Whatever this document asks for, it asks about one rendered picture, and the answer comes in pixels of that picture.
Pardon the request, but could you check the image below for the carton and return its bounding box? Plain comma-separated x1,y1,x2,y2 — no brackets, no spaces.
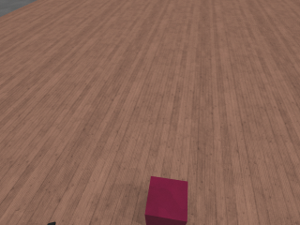
144,176,188,225

